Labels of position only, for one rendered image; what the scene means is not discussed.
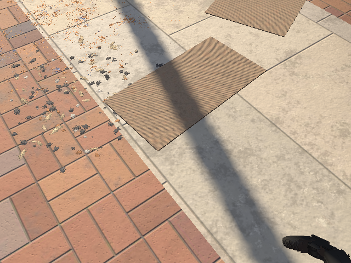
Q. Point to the right robot hand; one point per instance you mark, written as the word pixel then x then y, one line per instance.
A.
pixel 316 247

